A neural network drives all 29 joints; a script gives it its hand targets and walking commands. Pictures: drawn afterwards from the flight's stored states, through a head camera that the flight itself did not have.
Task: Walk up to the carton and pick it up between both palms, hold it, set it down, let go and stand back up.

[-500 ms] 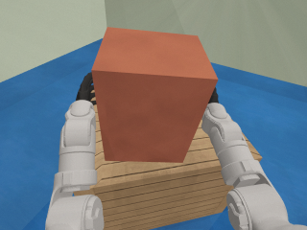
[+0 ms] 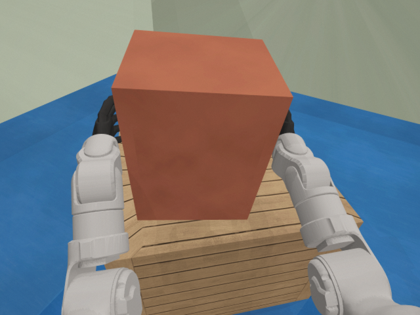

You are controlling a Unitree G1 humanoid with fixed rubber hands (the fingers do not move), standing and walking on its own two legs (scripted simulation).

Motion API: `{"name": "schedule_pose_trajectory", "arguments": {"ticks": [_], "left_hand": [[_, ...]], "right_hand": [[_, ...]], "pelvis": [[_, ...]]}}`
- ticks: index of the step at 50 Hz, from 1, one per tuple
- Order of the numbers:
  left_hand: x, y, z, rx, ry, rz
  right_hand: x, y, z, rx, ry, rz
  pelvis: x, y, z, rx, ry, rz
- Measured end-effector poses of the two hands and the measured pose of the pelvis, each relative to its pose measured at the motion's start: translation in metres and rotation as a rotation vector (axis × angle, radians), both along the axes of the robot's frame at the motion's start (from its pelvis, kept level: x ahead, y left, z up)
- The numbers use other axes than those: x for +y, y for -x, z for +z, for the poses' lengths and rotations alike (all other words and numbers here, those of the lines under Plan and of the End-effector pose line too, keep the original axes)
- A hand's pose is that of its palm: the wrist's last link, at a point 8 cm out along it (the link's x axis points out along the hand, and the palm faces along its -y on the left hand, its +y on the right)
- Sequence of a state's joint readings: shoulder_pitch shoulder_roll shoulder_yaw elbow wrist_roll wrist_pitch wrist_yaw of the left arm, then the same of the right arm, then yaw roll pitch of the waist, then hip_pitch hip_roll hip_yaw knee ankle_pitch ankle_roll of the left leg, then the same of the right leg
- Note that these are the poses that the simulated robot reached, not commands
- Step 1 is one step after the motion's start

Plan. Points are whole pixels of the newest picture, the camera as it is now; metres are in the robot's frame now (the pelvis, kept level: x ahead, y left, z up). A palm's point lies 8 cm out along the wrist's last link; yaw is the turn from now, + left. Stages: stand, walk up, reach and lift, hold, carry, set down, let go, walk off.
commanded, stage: hold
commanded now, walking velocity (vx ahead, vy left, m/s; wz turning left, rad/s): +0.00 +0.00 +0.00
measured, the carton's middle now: (196, 134) +0.39 +0.02 +0.20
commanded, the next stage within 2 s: set down in 1.74 s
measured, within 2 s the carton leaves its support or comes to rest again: neither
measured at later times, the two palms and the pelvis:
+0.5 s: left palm (111, 137) +0.35 +0.16 +0.22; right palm (289, 135) +0.36 -0.15 +0.22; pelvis +0.00 +0.00 +0.00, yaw -1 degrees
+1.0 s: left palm (112, 138) +0.36 +0.16 +0.21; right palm (287, 135) +0.36 -0.15 +0.21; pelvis +0.01 +0.00 +0.00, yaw +0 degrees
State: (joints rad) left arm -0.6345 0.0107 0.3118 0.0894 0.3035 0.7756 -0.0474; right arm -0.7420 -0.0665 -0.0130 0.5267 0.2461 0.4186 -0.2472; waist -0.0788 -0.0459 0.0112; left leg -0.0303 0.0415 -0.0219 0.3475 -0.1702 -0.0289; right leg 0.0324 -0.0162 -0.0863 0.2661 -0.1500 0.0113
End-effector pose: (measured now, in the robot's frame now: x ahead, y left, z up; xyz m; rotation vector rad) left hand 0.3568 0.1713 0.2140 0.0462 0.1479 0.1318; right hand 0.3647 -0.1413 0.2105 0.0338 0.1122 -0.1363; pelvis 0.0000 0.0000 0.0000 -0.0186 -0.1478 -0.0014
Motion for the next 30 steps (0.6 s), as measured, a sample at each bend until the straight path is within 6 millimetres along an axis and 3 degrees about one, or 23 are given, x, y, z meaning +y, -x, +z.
{"name": "schedule_pose_trajectory", "arguments": {"ticks": [15, 30], "left_hand": [[-0.007, -0.006, 0.004, 0.002, -0.009, -0.026], [-0.007, 0.003, 0.0, -0.001, -0.004, -0.015]], "right_hand": [[-0.007, 0.002, 0.0, 0.001, 0.006, -0.024], [-0.007, 0.006, 0.007, -0.005, 0.025, -0.008]], "pelvis": [[0.001, 0.005, 0.0, 0.011, 0.0, -0.002], [-0.003, 0.0, 0.0, 0.011, -0.001, -0.01]]}}
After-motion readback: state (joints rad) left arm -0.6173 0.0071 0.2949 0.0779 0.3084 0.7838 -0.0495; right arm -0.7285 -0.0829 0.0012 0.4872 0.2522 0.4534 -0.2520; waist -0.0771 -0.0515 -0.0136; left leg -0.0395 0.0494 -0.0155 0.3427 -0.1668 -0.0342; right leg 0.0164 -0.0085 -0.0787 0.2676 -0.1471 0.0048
